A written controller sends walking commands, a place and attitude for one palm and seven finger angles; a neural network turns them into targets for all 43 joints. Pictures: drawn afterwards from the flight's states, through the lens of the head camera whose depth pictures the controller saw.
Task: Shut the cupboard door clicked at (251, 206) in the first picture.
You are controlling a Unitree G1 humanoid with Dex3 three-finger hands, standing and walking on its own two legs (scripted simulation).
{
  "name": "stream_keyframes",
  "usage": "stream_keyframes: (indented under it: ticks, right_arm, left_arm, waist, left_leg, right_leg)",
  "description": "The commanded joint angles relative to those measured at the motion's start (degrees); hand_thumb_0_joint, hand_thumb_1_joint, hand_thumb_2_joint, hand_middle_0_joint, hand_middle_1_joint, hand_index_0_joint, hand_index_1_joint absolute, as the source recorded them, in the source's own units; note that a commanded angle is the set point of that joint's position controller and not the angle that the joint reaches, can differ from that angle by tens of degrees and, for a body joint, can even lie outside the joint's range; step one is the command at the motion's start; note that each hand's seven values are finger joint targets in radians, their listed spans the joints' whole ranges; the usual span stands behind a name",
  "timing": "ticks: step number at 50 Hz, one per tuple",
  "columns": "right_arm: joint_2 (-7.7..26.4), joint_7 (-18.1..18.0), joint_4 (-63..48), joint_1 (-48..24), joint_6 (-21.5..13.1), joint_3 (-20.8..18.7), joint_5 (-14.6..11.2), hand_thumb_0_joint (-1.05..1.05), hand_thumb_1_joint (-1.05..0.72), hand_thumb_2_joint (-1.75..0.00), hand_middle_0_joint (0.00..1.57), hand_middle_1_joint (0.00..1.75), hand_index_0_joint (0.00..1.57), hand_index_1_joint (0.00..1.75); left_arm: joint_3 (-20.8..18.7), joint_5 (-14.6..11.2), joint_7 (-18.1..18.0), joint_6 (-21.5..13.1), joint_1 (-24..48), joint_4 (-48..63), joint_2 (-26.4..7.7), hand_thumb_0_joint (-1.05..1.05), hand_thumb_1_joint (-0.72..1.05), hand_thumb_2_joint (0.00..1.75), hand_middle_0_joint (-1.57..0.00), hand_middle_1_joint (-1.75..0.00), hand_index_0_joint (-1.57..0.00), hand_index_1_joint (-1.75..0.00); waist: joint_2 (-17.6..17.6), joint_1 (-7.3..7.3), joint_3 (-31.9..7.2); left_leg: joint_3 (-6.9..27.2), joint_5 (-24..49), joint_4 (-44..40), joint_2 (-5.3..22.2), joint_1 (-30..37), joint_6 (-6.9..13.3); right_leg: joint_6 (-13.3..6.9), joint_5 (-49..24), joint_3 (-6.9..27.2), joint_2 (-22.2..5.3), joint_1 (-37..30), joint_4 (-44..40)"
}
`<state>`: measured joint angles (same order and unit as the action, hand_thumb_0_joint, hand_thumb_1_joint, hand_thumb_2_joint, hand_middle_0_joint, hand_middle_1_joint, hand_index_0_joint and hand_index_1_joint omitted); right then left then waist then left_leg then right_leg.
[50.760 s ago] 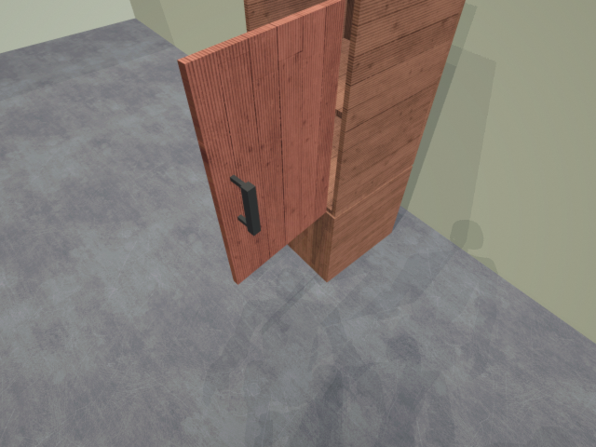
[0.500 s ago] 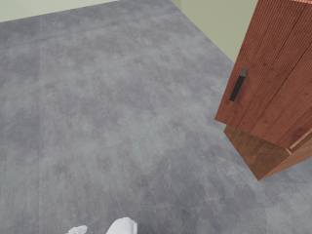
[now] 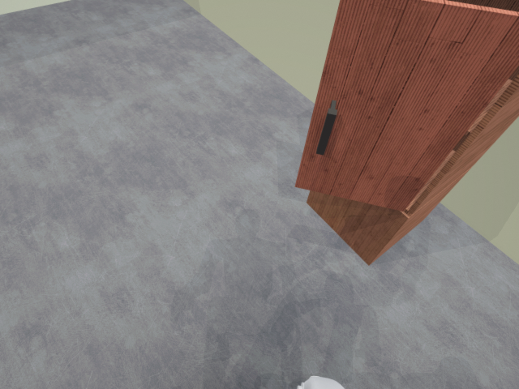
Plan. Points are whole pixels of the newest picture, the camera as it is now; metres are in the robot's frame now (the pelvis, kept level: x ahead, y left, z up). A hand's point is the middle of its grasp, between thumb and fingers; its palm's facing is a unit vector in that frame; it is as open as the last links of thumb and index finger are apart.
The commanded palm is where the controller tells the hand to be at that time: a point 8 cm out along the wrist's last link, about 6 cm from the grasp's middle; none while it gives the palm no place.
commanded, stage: turn to face it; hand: left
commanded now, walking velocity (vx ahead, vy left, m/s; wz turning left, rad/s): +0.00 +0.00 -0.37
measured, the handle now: (326, 128) +0.70 -0.12 -0.06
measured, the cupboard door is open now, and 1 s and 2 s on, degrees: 39 39 39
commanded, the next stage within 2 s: take the last steps up to it in 0.26 s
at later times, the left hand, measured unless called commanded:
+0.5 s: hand out of the picture +0.12 +0.15 -0.17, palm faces -0.12 -0.98 -0.18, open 7.4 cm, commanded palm none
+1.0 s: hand (245, 301) +0.30 +0.04 -0.18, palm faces -0.36 -0.92 -0.18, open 7.4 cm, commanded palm none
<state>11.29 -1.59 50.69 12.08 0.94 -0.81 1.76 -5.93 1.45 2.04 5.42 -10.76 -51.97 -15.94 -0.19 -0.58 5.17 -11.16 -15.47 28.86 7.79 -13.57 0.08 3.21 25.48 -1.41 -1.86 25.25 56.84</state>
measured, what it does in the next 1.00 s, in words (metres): walks ahead, turning right: right foot, then left foot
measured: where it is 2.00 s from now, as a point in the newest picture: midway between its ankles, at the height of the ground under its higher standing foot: outside the picture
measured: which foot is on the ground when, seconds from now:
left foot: down 0.00-0.14, up 0.16-0.52, down 0.54-1.00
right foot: up 0.00-0.12, down 0.14-0.52, up 0.54-1.00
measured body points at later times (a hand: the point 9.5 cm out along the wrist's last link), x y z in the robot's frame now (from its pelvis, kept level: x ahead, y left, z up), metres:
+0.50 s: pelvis +0.03 -0.02 -0.01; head +0.05 -0.02 +0.44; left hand +0.13 +0.20 -0.16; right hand +0.05 -0.28 -0.15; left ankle +0.05 +0.09 -0.72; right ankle -0.02 -0.14 -0.74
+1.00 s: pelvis +0.15 -0.11 -0.02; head +0.20 -0.12 +0.43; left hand +0.31 +0.09 -0.17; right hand -0.02 -0.29 -0.15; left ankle +0.06 +0.09 -0.74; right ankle +0.18 -0.25 -0.74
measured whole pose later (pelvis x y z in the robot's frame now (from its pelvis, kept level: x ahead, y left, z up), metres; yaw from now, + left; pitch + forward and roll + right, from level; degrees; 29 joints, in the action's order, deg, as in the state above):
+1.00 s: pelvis +0.15 -0.11 -0.02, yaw -17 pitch +2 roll -1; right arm 9.6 -1.3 62.0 26.2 -1.4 -2.0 2.1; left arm -3.7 1.8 3.4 1.8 -7.3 -55.9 -12.8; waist -0.2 3.8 4.9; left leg -12.6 -24.4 25.5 10.6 -0.3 -6.3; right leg -1.1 11.1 -4.6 -2.7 26.0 35.2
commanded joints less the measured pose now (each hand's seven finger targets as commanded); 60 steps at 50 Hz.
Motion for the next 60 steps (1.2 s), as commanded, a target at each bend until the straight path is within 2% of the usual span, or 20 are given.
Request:
stream_keyframes:
  ticks: [1, 5, 7, 8, 10, 13, 21, 24, 25, 26, 27, 29, 35, 46, 49, 50, 51, 53, 57, 60]
  right_arm:
    - [13.28, -0.23, -1.16, 4.05, -0.74, -4.36, 0.14, 0.00, -0.90, -0.90, 0.20, 0.30, 0.20, 0.30]
    - [12.86, 0.34, -0.97, 1.99, -0.37, -4.70, -0.69, 0.00, -0.90, -0.90, 0.20, 0.30, 0.20, 0.30]
    - [6.64, 0.56, -4.59, -1.95, 0.23, -2.98, -0.93, 0.00, -0.90, -0.90, 0.20, 0.30, 0.20, 0.30]
    - [7.32, 0.09, -3.90, -1.76, 1.11, -2.82, -1.15, 0.00, -0.90, -0.90, 0.20, 0.30, 0.20, 0.30]
    - [6.98, -0.09, -2.29, -1.00, 1.00, -2.96, -0.77, 0.00, -0.90, -0.90, 0.20, 0.30, 0.20, 0.30]
    - [7.07, 0.49, 0.18, 1.70, 0.87, -2.88, -0.67, 0.00, -0.90, -0.90, 0.20, 0.30, 0.20, 0.30]
    - [5.38, 0.50, -0.12, 0.08, 0.30, -2.48, -0.48, 0.00, -0.90, -0.90, 0.20, 0.30, 0.20, 0.30]
    - [5.50, 0.28, 1.88, 7.05, -1.37, -2.39, -0.19, 0.00, -0.90, -0.90, 0.20, 0.30, 0.20, 0.30]
    - [7.47, 0.06, 3.39, 10.93, -1.98, -2.75, 0.01, 0.00, -0.90, -0.90, 0.20, 0.30, 0.20, 0.30]
    - [13.43, -0.27, 4.45, 14.83, -2.50, -3.91, 0.93, 0.00, -0.90, -0.90, 0.20, 0.30, 0.20, 0.30]
    - [16.61, -0.82, 4.30, 17.97, -2.34, -4.44, 1.03, 0.00, -0.90, -0.90, 0.20, 0.30, 0.20, 0.30]
    - [14.15, -1.03, 2.36, 12.42, -2.39, -3.58, 1.04, 0.00, -0.90, -0.90, 0.20, 0.30, 0.20, 0.30]
    - [8.75, -1.33, 3.70, 11.94, -4.27, -2.20, 0.28, 0.00, -0.90, -0.90, 0.20, 0.30, 0.20, 0.30]
    - [10.26, -0.49, 8.13, 14.89, -3.74, -3.80, 0.69, 0.00, -0.90, -0.90, 0.20, 0.30, 0.20, 0.30]
    - [10.60, -0.17, 8.22, 11.75, -3.49, -3.98, -0.12, 0.00, -0.90, -0.90, 0.20, 0.30, 0.20, 0.30]
    - [8.19, 0.50, 7.77, 11.46, -3.64, -3.55, -1.01, 0.00, -0.90, -0.90, 0.20, 0.30, 0.20, 0.30]
    - [3.14, 0.47, 5.87, 12.01, -3.62, -2.38, -1.79, 0.00, -0.90, -0.90, 0.20, 0.30, 0.20, 0.30]
    - [3.29, 0.36, 5.27, 8.57, -2.66, -2.66, -1.66, 0.00, -0.90, -0.90, 0.20, 0.30, 0.20, 0.30]
    - [1.63, 0.66, 6.95, 9.59, -1.85, -2.32, -0.34, 0.00, -0.90, -0.90, 0.20, 0.30, 0.20, 0.30]
    - [-0.24, 0.88, 7.03, 9.90, -1.18, -1.79, 0.02, 0.00, -0.90, -0.90, 0.20, 0.30, 0.20, 0.30]
  left_arm:
    - [0.81, -0.28, 0.04, -2.41, 3.41, 5.53, -0.52, 0.00, 0.90, 0.90, -0.20, -0.30, -0.20, -0.30]
    - [0.31, -0.15, -0.60, -3.46, -3.84, 2.95, -3.54, 0.00, 0.90, 0.90, -0.20, -0.30, -0.20, -0.30]
    - [-1.15, 0.17, -2.11, -4.43, -8.94, 1.01, -12.92, 0.00, 0.90, 0.90, -0.20, -0.30, -0.20, -0.30]
    - [-0.68, -0.24, -2.55, -4.31, -8.73, 0.89, -12.47, 0.00, 0.90, 0.90, -0.20, -0.30, -0.20, -0.30]
    - [-0.45, -0.03, -3.23, -4.58, -3.19, 1.89, -8.89, 0.00, 0.90, 0.90, -0.20, -0.30, -0.20, -0.30]
    - [0.81, -0.39, -3.30, -5.05, -0.07, 2.67, -5.63, 0.00, 0.90, 0.90, -0.20, -0.30, -0.20, -0.30]
    - [0.17, 0.20, -2.75, -5.00, -1.93, 0.93, -6.22, 0.00, 0.90, 0.90, -0.20, -0.30, -0.20, -0.30]
    - [-0.05, -0.07, -2.08, -4.76, 1.06, 0.90, -5.76, 0.00, 0.90, 0.90, -0.20, -0.30, -0.20, -0.30]
    - [0.46, -0.53, -1.74, -4.47, 1.00, 0.92, -3.45, 0.00, 0.90, 0.90, -0.20, -0.30, -0.20, -0.30]
    - [1.31, -0.99, -1.22, -4.18, -0.58, 1.85, 0.99, 0.00, 0.90, 0.90, -0.20, -0.30, -0.20, -0.30]
    - [1.62, -0.25, -0.99, -4.14, 2.37, 3.97, 0.46, 0.00, 0.90, 0.90, -0.20, -0.30, -0.20, -0.30]
    - [0.20, 1.05, 0.08, -3.69, 3.71, 3.67, -2.16, 0.00, 0.90, 0.90, -0.20, -0.30, -0.20, -0.30]
    - [0.61, 0.41, 0.99, -3.45, -0.59, -0.15, 0.47, 0.00, 0.90, 0.90, -0.20, -0.30, -0.20, -0.30]
    - [1.93, 0.02, 1.52, -4.67, 7.46, 1.00, 1.36, 0.00, 0.90, 0.90, -0.20, -0.30, -0.20, -0.30]
    - [0.76, 0.21, 0.80, -5.98, -7.56, -4.01, -1.78, 0.00, 0.90, 0.90, -0.20, -0.30, -0.20, -0.30]
    - [-0.47, 0.60, 0.00, -6.81, -15.95, -6.58, -6.80, 0.00, 0.90, 0.90, -0.20, -0.30, -0.20, -0.30]
    - [-1.33, 0.34, -0.98, -7.22, -20.48, -8.23, -11.67, 0.00, 0.90, 0.90, -0.20, -0.30, -0.20, -0.30]
    - [-0.53, -0.35, -2.27, -6.97, -12.34, -6.84, -8.39, 0.00, 0.90, 0.90, -0.20, -0.30, -0.20, -0.30]
    - [2.26, -0.28, -3.14, -8.01, -2.69, -4.98, -0.55, 0.00, 0.90, 0.90, -0.20, -0.30, -0.20, -0.30]
    - [2.73, -0.08, -3.11, -8.61, -2.37, -5.49, 1.17, 0.00, 0.90, 0.90, -0.20, -0.30, -0.20, -0.30]
  waist:
    - [13.62, 3.15, -8.55]
    - [7.29, -1.16, -10.30]
    - [-16.21, -4.31, -8.69]
    - [-11.25, -3.69, -8.64]
    - [-15.30, -1.06, -6.15]
    - [-9.87, 1.06, -8.05]
    - [-9.39, -0.02, -6.28]
    - [-8.64, 3.47, -5.68]
    - [-1.17, 5.21, -5.57]
    - [16.82, 6.11, -5.81]
    - [19.70, 7.58, -3.17]
    - [10.28, 4.39, 1.71]
    - [8.03, 2.07, -0.91]
    - [11.70, 3.91, 0.16]
    - [5.59, -3.38, -6.97]
    - [-4.33, -7.13, -12.94]
    - [-18.43, -7.32, -17.50]
    - [-10.91, -3.94, -10.47]
    - [-4.51, 2.09, -7.40]
    - [-5.92, 3.39, -6.39]
  left_leg:
    - [7.36, 27.22, -5.30, 12.58, 9.98, 7.25]
    - [3.04, 17.38, 4.97, 9.25, 0.21, 1.46]
    - [1.81, -21.67, 27.74, -3.36, -19.28, -3.83]
    - [8.42, -20.29, 34.39, -2.32, -19.42, -3.16]
    - [10.65, -14.84, 38.46, -2.01, -24.82, -3.70]
    - [9.94, -7.56, 36.18, -2.19, -19.45, -4.68]
    - [6.96, -8.54, 17.92, -4.27, -13.38, -4.65]
    - [4.69, -1.43, 1.51, -5.40, 1.90, -3.48]
    - [7.30, -0.42, -5.25, -3.85, 10.77, -3.16]
    - [27.07, -12.43, -13.58, 10.43, 15.58, 0.46]
    - [41.09, -20.97, -19.66, 20.50, 11.97, 5.20]
    - [35.89, -24.75, -23.22, 18.14, 2.37, 5.38]
    - [12.75, 8.03, -17.29, 11.01, 8.24, 3.20]
    - [4.85, 19.48, -13.01, 12.48, 10.72, 5.30]
    - [0.30, 27.29, 3.51, 8.15, 4.80, 2.16]
    - [-2.54, 15.30, 17.75, 3.32, -5.91, 0.02]
    - [0.07, -21.21, 34.85, -6.04, -17.32, -1.38]
    - [9.30, -15.96, 45.05, -2.16, -21.37, 0.47]
    - [9.79, -8.46, 36.55, -0.08, -13.58, -0.81]
    - [7.49, -5.95, 26.82, -1.59, -11.41, -1.49]
  right_leg:
    - [-1.02, 0.03, -3.76, 1.37, -1.15, -11.41]
    - [-3.49, -17.47, -1.74, 0.32, -19.06, -32.82]
    - [-13.59, -44.31, 23.47, -20.99, -24.84, -38.09]
    - [-16.61, -40.38, 21.24, -21.53, -21.31, -38.34]
    - [-15.28, -39.92, 18.78, -16.45, -22.21, -37.73]
    - [-12.97, -45.14, 9.30, -11.62, -20.44, -35.46]
    - [-14.99, -26.18, 13.68, -11.49, -18.52, -38.57]
    - [-12.44, -7.10, 13.11, -8.13, -8.86, -35.55]
    - [-9.99, 0.07, 10.43, -4.38, -1.25, -29.69]
    - [-6.16, 6.34, 4.08, 3.64, 9.02, -14.08]
    - [-5.03, 9.84, 1.98, 4.60, 14.27, -1.05]
    - [-5.02, 0.23, 5.94, 0.32, 14.70, 9.55]
    - [-2.29, -12.66, 3.66, -0.63, 14.34, 10.97]
    - [-3.88, -13.25, -4.09, -0.83, 4.09, -18.43]
    - [-5.98, -17.01, -5.68, 2.88, -19.19, -28.22]
    - [-8.70, -12.89, 3.74, -5.47, -33.41, -32.00]
    - [-14.25, -16.71, 24.15, -18.93, -39.69, -38.04]
    - [-15.81, -16.47, 20.58, -18.69, -29.22, -42.68]
    - [-14.61, -31.79, 5.37, -13.31, -16.03, -40.46]
    - [-15.00, -34.02, 2.61, -11.81, -13.70, -41.84]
